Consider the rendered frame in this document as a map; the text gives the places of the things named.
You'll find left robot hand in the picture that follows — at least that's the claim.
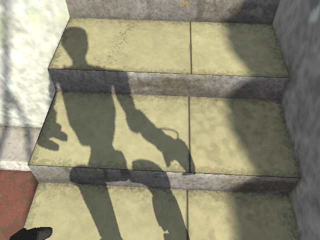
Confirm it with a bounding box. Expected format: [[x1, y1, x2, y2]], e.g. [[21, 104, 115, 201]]
[[9, 227, 53, 240]]

